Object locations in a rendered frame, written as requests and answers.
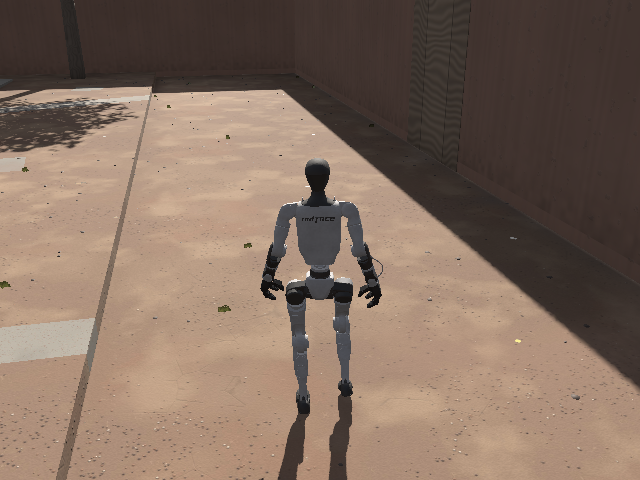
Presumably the right robot hand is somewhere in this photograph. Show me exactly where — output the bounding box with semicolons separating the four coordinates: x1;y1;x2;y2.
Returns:
358;283;382;308

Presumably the left robot hand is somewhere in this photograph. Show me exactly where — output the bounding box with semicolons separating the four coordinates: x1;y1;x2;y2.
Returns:
260;278;284;300

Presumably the robot left shin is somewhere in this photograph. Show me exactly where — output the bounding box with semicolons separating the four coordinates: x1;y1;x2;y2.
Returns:
292;335;308;401

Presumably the left robot upper arm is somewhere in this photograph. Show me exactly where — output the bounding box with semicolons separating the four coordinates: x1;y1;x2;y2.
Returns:
271;202;298;258

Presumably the robot right forearm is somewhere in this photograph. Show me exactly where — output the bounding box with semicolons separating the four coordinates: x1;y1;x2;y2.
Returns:
357;242;379;287

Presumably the robot left forearm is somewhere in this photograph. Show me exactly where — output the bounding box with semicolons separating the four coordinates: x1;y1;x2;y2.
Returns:
262;242;281;282

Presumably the left robot thigh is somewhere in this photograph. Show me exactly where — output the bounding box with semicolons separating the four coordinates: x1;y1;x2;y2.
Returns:
285;279;309;353

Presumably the right robot upper arm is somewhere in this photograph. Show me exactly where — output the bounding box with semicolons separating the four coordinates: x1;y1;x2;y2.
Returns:
339;201;367;258

